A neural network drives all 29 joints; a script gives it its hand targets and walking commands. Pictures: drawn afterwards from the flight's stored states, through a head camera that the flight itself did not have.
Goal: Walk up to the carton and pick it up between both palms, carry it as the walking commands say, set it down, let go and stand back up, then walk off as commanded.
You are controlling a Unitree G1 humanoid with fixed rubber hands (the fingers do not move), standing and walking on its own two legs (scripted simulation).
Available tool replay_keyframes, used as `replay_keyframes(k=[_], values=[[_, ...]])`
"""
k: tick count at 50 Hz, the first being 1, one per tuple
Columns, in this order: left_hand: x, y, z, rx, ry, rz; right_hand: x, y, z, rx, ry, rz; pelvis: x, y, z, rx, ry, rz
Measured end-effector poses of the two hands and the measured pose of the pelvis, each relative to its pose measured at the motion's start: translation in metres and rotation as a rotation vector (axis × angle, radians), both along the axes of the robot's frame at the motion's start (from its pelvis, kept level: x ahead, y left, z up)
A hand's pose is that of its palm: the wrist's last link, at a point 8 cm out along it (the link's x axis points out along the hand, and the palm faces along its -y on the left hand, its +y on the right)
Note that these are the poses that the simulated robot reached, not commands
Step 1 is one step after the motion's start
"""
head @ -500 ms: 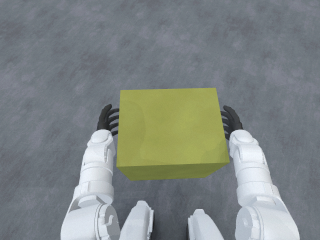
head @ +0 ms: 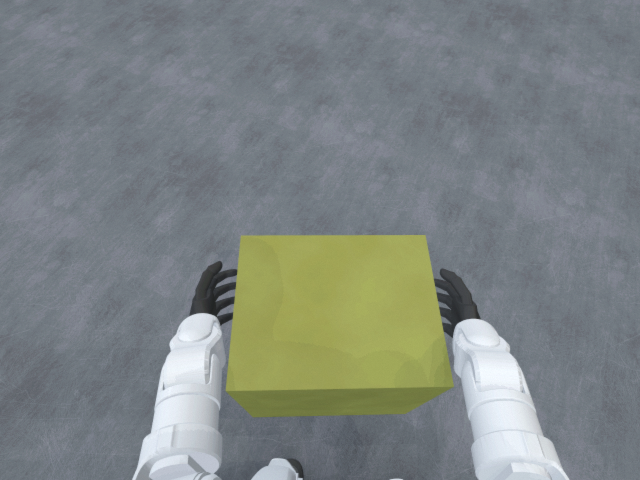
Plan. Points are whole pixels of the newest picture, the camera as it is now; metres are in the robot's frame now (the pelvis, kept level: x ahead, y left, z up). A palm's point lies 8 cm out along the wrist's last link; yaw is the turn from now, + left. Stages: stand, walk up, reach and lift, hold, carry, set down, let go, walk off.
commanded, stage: reach and lift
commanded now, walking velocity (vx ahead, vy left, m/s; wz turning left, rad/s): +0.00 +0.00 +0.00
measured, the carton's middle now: (331, 334) +0.33 +0.02 -0.12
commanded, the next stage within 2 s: hold in 1.90 s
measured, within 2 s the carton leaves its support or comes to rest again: neither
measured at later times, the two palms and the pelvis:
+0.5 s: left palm (184, 312) +0.30 +0.19 +0.04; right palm (484, 312) +0.31 -0.15 +0.04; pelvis -0.01 +0.01 +0.02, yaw -1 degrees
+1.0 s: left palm (184, 310) +0.29 +0.18 +0.07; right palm (513, 329) +0.28 -0.16 +0.07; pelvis +0.01 +0.00 +0.03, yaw -1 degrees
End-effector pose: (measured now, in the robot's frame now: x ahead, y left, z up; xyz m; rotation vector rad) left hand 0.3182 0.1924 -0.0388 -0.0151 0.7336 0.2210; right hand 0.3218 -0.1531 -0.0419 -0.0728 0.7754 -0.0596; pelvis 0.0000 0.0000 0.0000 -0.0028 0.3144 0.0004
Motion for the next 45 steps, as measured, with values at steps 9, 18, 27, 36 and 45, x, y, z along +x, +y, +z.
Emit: replay_keyframes(k=[9,18,27,36,45], values=[[-0.011,-0.003,0.029,-0.009,-0.025,-0.007,-0.014,-0.003,0.032,-0.021,-0.025,0.002,-0.003,0.003,0.011,0.001,-0.089,-0.004],[-0.019,-0.001,0.055,0.002,-0.035,0.001,-0.018,-0.001,0.056,-0.018,-0.034,0.014,-0.017,0.006,0.014,0.003,-0.201,-0.015],[-0.024,0.002,0.082,0.006,-0.059,0.014,-0.015,0.003,0.086,-0.033,-0.063,0.038,-0.008,0.009,0.023,0.003,-0.275,-0.014],[-0.033,0.002,0.096,0.010,-0.062,0.011,-0.027,0.003,0.096,-0.010,-0.065,0.016,0.000,0.007,0.028,0.010,-0.341,-0.014],[-0.027,-0.009,0.112,0.040,-0.077,-0.037,-0.035,-0.008,0.106,-0.003,-0.081,-0.017,0.006,0.004,0.031,0.013,-0.370,-0.015]])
